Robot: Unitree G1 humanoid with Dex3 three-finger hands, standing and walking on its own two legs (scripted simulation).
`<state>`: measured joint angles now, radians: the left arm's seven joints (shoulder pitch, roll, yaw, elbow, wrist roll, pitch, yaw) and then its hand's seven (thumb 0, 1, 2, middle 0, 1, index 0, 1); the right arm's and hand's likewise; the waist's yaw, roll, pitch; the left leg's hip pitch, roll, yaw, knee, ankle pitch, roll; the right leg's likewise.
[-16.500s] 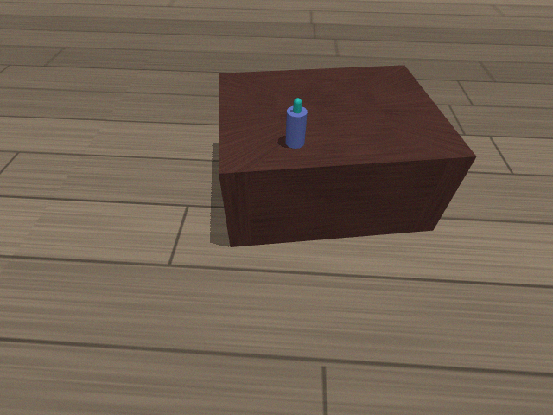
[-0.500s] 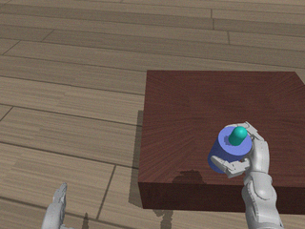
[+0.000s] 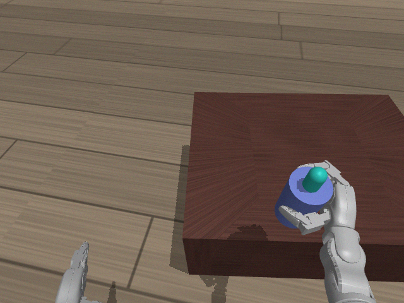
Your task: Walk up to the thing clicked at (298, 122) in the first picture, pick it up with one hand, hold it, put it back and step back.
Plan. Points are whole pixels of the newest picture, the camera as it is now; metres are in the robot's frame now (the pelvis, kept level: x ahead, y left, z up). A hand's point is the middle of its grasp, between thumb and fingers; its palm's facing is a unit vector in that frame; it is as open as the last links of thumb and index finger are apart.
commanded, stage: hold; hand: right
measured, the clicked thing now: (303, 194) +0.33 -0.17 +0.06
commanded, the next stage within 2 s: crouch in 1.56 s
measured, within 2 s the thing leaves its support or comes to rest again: neither
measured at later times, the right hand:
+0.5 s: hand (306, 196) +0.33 -0.18 +0.05, palm faces +0.18 +0.98 +0.00, open 10.4 cm
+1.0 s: hand (301, 197) +0.33 -0.17 +0.04, palm faces +0.16 +0.99 -0.02, open 10.4 cm
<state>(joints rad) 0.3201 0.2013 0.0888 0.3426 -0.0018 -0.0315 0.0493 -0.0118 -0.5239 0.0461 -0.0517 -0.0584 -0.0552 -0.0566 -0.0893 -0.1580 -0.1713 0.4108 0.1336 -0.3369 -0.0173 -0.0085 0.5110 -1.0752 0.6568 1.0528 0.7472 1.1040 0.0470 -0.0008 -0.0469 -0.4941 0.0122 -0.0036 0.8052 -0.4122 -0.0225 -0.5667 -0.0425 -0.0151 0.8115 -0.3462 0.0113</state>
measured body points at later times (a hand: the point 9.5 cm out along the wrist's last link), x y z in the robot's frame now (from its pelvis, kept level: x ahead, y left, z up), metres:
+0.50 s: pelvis +0.00 +0.00 +0.00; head +0.03 -0.01 +0.45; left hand +0.16 +0.26 -0.05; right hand +0.31 -0.23 +0.05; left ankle +0.00 +0.13 -0.70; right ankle +0.04 -0.13 -0.70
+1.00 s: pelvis +0.01 +0.00 +0.00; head +0.04 +0.00 +0.45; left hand +0.17 +0.25 -0.05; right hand +0.31 -0.22 +0.05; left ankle +0.00 +0.13 -0.70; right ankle +0.04 -0.13 -0.70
